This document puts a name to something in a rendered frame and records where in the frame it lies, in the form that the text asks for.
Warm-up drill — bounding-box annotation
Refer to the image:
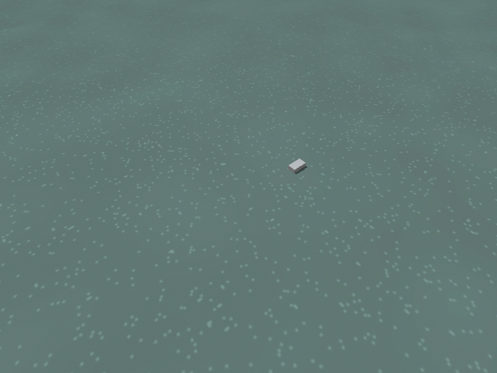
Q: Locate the small box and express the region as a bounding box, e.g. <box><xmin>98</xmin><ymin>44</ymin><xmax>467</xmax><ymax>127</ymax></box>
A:
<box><xmin>288</xmin><ymin>159</ymin><xmax>306</xmax><ymax>173</ymax></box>

